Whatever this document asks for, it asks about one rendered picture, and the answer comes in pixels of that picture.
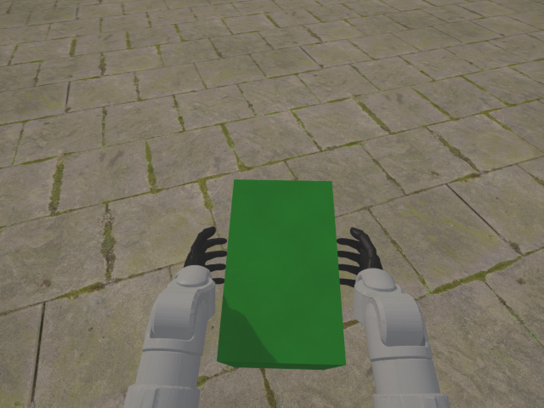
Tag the carton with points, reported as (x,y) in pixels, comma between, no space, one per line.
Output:
(282,304)

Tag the right robot forearm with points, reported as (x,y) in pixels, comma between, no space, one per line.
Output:
(398,344)

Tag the robot left hand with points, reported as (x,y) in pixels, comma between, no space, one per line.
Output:
(198,256)

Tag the left robot forearm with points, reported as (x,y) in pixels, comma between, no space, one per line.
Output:
(174,342)

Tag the robot right hand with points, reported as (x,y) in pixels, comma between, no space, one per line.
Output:
(367,258)

